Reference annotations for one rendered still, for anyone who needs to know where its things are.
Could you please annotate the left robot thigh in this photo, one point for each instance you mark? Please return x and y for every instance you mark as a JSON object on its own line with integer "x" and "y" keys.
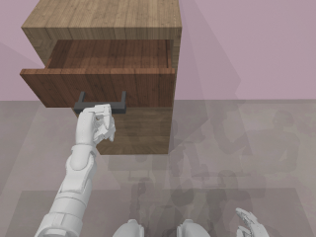
{"x": 130, "y": 229}

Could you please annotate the drawer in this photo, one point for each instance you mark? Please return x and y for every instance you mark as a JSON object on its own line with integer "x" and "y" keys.
{"x": 103, "y": 69}

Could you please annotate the robot right hand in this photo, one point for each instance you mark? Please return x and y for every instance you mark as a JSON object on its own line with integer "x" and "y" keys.
{"x": 251, "y": 221}

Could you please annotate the cabinet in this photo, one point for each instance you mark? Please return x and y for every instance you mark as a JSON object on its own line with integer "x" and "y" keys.
{"x": 141, "y": 130}

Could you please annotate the robot left shin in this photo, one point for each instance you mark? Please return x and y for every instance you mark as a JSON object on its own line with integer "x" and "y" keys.
{"x": 132, "y": 221}

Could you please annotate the robot left hand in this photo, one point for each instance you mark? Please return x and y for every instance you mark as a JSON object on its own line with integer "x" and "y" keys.
{"x": 87, "y": 125}

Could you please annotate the robot left forearm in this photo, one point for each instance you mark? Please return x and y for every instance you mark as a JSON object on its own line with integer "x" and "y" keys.
{"x": 65, "y": 216}

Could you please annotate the handle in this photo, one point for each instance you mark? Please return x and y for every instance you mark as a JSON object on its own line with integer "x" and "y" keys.
{"x": 118, "y": 108}

